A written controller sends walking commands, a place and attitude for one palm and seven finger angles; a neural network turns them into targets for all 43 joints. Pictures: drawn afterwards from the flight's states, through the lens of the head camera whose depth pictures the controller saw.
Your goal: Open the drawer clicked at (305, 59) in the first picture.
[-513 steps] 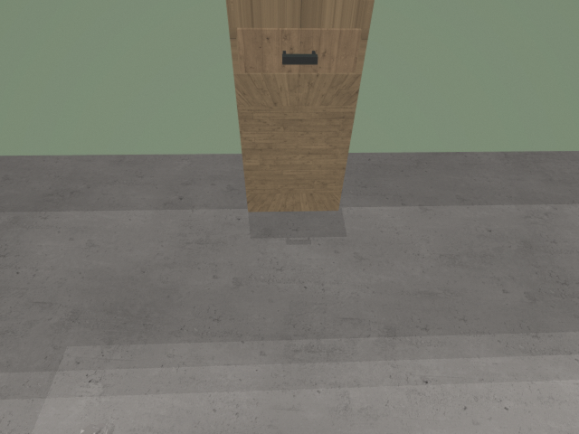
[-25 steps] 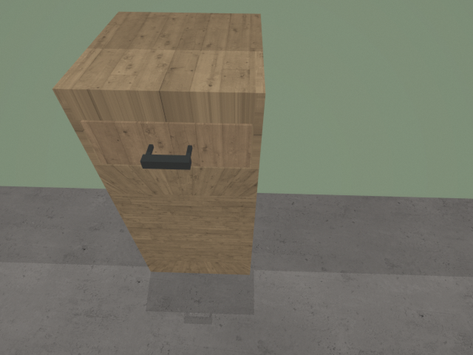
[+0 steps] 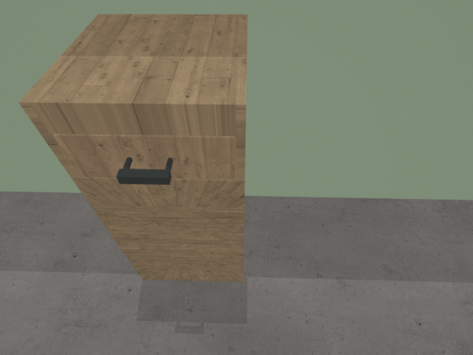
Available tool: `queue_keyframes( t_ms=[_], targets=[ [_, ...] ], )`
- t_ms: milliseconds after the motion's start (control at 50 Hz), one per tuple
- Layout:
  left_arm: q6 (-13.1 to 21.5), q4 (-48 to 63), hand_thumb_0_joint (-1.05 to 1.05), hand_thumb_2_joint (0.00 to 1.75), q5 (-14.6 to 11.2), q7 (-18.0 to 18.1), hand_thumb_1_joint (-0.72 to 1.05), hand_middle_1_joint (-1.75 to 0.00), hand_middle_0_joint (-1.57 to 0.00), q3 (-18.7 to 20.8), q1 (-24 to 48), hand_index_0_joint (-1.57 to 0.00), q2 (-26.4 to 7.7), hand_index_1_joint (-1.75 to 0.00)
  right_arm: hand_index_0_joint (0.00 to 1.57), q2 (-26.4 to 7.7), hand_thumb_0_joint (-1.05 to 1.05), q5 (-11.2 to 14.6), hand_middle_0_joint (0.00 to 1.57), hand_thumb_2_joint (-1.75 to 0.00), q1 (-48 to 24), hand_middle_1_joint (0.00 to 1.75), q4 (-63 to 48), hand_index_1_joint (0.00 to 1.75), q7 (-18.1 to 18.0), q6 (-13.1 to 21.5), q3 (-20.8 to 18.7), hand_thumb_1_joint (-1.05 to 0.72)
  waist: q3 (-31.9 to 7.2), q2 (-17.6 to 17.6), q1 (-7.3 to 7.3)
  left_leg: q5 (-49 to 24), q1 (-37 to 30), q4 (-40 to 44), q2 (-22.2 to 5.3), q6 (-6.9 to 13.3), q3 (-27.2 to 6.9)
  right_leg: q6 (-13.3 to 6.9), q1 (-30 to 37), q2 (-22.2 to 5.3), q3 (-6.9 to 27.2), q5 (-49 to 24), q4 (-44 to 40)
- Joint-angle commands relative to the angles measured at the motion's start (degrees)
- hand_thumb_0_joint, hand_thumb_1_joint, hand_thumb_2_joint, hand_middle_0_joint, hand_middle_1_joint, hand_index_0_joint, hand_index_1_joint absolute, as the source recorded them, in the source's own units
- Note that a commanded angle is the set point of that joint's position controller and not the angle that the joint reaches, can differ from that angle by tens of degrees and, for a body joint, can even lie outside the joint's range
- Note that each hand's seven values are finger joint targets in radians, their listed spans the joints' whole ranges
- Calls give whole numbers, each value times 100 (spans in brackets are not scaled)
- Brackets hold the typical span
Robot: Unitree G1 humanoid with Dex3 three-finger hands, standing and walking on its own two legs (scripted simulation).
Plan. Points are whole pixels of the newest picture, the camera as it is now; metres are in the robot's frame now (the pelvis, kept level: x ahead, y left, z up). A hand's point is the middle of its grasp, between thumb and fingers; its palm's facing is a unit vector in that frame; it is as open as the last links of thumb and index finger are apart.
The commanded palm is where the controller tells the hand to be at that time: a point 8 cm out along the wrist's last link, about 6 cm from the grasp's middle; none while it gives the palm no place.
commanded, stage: come to a stop and stand still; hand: left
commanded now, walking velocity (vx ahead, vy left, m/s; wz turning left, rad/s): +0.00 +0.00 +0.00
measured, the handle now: (146, 169) +0.49 +0.24 -0.01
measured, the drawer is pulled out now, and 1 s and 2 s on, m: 0.00 0.00 0.00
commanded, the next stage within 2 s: look again from close up in 0.74 s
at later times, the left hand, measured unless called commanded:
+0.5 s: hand out of the picture +0.00 +0.12 -0.17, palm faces +0.07 -0.98 -0.18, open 7.4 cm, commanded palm none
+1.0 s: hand out of the picture -0.01 +0.11 -0.18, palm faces +0.09 -0.98 -0.17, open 7.4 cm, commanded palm none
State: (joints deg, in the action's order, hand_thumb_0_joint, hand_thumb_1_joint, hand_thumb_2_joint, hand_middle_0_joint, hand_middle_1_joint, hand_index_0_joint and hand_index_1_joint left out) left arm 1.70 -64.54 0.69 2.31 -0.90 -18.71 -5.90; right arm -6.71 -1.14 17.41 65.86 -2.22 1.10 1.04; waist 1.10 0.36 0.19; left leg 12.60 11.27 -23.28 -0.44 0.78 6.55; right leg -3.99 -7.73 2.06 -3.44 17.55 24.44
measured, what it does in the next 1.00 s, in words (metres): stands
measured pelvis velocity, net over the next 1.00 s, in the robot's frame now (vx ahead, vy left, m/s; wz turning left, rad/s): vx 0.03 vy -0.03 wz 0.01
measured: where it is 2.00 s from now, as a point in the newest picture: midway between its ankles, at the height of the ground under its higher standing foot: outside the picture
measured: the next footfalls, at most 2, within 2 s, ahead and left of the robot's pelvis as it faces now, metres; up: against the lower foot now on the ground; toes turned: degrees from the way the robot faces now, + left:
left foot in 1.96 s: +0.02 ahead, +0.15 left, +0.00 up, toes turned +2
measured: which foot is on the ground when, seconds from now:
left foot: down 0.00-1.00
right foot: down 0.00-1.00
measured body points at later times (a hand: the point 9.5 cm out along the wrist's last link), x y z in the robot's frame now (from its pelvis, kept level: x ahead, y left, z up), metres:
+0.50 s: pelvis +0.03 -0.03 +0.00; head +0.05 -0.05 +0.45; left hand +0.00 +0.17 -0.16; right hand +0.02 -0.25 -0.17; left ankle +0.00 +0.11 -0.74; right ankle -0.05 -0.07 -0.74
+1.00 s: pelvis +0.03 -0.03 +0.00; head +0.04 -0.04 +0.45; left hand -0.02 +0.16 -0.16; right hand +0.01 -0.23 -0.17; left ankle +0.00 +0.11 -0.74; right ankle -0.05 -0.07 -0.74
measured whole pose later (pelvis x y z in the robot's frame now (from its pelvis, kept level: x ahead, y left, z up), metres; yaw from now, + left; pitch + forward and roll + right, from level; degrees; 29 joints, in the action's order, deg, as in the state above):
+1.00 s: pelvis +0.03 -0.03 +0.00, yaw +1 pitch +0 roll +1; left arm 1.3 -64.8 0.4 2.9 0.0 -21.2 -4.9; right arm -6.2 -0.8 17.7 66.3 -3.5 0.2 0.9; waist 1.4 -0.1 -0.6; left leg 15.5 7.9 -24.2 -3.0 -2.3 5.0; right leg -6.4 -2.0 4.9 -4.5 18.8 20.9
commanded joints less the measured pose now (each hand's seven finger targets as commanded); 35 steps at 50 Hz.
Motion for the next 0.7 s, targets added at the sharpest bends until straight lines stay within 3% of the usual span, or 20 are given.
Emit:
queue_keyframes(
  t_ms=[0,160,280,440,500,600,680],
  targets=[
    [71,86,0,90,-25,33,90,-30,-20,92,-545,-20,-449,-30,20,-401,0,34,20,-90,399,30,-98,30,-16,88,-38,-90,146,-155,-29,-1166,-291,258,-603,154,-635,104,-210,-854,745,-1862,-456],
    [61,67,0,90,-21,59,90,-30,-20,114,-595,-20,-469,-30,20,-408,0,28,20,-90,360,30,-82,30,-46,50,-35,-90,252,-141,-24,-1288,-386,177,-594,108,-557,152,-112,-863,734,-2457,-467],
    [56,61,0,90,-25,83,90,-30,-20,148,-676,-20,-525,-30,20,-426,0,41,20,-90,329,30,-95,30,-72,24,-41,-90,174,-259,-34,-1154,-365,68,-546,61,-433,320,162,-926,730,-3265,-479],
    [29,63,0,90,-31,104,90,-30,-20,182,-749,-20,-520,-30,20,-412,0,47,20,-90,313,30,-100,30,-103,-4,-45,-90,198,-196,-55,-1145,-379,-16,-533,23,-351,390,277,-917,743,-3649,-473],
    [32,43,0,90,-32,111,90,-30,-20,192,-818,-20,-555,-30,20,-404,0,59,20,-90,304,30,-121,30,-115,-15,-58,-90,200,-352,-70,-925,-285,-78,-506,14,-273,499,414,-964,765,-4169,-484],
    [14,35,0,90,-35,118,90,-30,-20,210,-849,-20,-542,-30,20,-380,0,61,20,-90,324,30,-112,30,-132,-30,-58,-90,279,-270,-75,-926,-256,-100,-501,9,-262,512,443,-957,741,-4243,-483],
    [-2,38,0,90,-39,114,90,-30,-20,208,-825,-20,-514,-30,20,-344,0,65,20,-90,378,30,-88,30,-134,-47,-55,-90,425,-240,-62,-885,-264,-51,-517,16,-314,508,313,-920,731,-3740,-572]
  ],
)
